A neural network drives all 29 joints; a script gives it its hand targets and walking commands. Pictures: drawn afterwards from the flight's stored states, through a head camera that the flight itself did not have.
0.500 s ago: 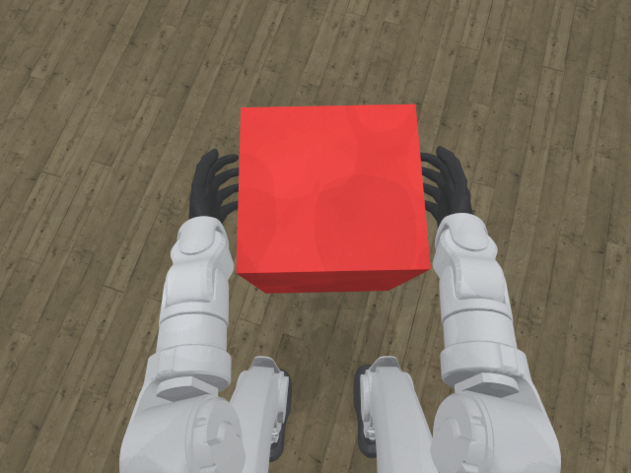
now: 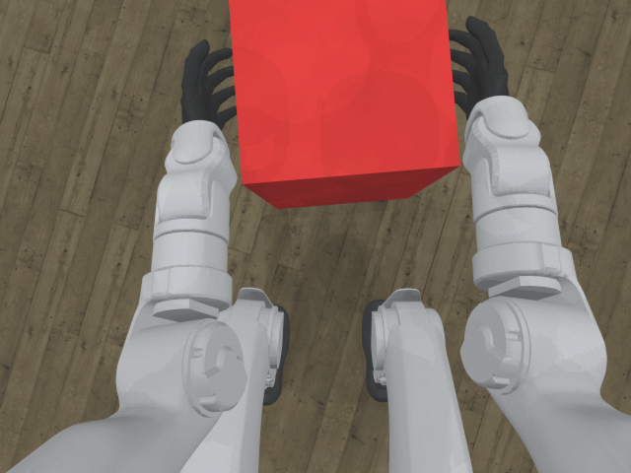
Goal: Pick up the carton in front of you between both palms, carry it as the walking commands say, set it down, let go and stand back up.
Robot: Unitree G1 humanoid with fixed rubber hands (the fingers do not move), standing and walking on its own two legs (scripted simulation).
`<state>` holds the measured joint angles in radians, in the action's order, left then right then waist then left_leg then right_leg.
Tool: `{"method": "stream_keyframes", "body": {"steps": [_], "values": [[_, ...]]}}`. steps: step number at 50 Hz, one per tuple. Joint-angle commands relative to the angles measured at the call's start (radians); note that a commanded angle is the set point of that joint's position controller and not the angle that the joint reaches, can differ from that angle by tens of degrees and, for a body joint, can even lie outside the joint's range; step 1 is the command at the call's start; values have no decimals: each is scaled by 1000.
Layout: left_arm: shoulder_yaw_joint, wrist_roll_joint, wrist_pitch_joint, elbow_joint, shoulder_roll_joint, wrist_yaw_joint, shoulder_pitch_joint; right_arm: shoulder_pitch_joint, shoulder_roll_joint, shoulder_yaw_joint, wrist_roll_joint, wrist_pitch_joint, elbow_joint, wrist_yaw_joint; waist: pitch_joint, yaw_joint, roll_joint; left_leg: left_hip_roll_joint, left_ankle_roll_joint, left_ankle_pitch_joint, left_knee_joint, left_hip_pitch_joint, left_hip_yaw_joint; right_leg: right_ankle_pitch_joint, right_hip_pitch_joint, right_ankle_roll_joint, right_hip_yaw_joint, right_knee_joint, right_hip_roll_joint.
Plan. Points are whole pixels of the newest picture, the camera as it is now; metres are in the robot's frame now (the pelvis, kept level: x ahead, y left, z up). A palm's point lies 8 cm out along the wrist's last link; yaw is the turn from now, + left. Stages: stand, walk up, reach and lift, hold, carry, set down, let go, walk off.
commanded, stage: set down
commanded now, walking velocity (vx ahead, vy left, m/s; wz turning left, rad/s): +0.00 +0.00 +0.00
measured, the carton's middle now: (338, 116) +0.53 -0.03 -0.19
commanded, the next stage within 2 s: none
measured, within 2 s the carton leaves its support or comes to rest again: rests again in 1.04 s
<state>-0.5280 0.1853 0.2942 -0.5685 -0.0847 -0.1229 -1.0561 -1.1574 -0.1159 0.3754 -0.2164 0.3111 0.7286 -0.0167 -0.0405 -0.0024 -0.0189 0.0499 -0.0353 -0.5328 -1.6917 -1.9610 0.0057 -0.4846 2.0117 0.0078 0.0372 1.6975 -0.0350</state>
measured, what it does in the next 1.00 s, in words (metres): lowers itself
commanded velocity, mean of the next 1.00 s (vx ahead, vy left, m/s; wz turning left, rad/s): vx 0.00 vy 0.00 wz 0.00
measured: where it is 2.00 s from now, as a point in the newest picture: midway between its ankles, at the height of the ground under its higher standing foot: (324, 369)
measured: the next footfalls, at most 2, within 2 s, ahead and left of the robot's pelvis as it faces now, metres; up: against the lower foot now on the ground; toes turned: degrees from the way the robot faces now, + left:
none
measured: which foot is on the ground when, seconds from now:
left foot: down 0.00-1.00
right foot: down 0.00-1.00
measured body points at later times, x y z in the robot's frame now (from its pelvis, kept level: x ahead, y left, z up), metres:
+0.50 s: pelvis -0.01 -0.01 -0.10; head +0.37 -0.05 +0.13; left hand +0.55 +0.11 -0.27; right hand +0.57 -0.19 -0.27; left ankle +0.09 +0.13 -0.48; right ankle +0.10 -0.11 -0.48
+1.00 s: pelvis -0.01 +0.00 -0.14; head +0.36 -0.04 +0.10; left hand +0.56 +0.11 -0.30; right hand +0.58 -0.19 -0.30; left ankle +0.09 +0.13 -0.48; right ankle +0.10 -0.11 -0.48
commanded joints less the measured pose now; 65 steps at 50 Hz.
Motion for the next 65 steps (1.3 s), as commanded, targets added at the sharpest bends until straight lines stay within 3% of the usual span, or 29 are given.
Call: {"method": "stream_keyframes", "body": {"steps": [1,11,25,30,34,39,45,53,65], "values": [[540,-114,-15,-23,-823,217,-727,-564,888,-443,118,-11,22,-200,-1097,7,74,136,-17,247,81,431,-83,307,-689,-31,-55,-102,-115],[490,-134,-22,-48,-734,229,-868,-689,812,-439,142,-9,67,-206,-1041,-4,106,121,-8,221,-52,280,-103,324,-661,-26,-42,27,-95],[556,-263,-56,-54,-621,204,-1064,-863,688,-523,263,-40,109,-211,-1017,-1,107,98,-8,282,-257,235,-117,452,-705,-11,-25,244,-57],[620,-339,-67,3,-610,181,-1153,-951,677,-585,345,-50,61,-210,-1158,5,116,98,-5,345,-306,282,-120,570,-825,-3,-23,318,-47],[609,-344,-62,-66,-661,184,-1107,-938,712,-584,361,-50,74,-220,-1102,9,125,105,1,359,-325,235,-115,607,-801,1,-24,344,-47],[555,-303,-67,-109,-650,201,-1089,-855,711,-498,306,-52,184,-250,-882,21,81,104,5,317,-335,208,-100,447,-564,5,-35,338,-53],[485,-258,-66,-193,-623,200,-1045,-874,645,-441,270,-67,245,-268,-710,25,40,102,9,237,-342,245,-86,270,-376,10,-45,335,-49],[397,-208,-49,-284,-575,222,-985,-821,591,-382,214,-48,334,-293,-479,23,41,102,17,100,-345,163,-88,143,-310,25,-30,335,-46],[275,-138,-29,-392,-467,248,-862,-710,504,-303,132,-9,418,-308,-217,11,62,97,29,-9,-359,42,-88,54,-302,37,-2,328,-44]]}}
